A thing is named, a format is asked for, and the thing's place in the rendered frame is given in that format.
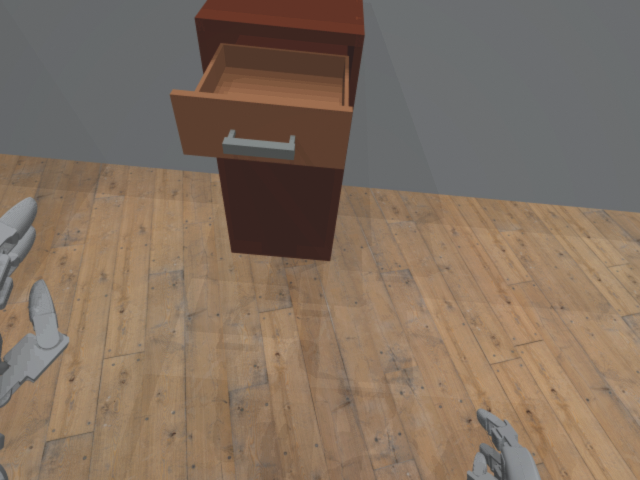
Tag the drawer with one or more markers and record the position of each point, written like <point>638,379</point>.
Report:
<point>269,94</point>

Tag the right robot hand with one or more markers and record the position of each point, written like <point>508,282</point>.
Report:
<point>513,463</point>

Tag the left robot hand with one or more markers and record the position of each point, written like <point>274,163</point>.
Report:
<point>32,355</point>

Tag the cabinet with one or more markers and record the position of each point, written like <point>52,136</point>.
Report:
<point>276,209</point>

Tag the handle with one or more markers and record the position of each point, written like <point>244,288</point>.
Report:
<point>258,148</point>

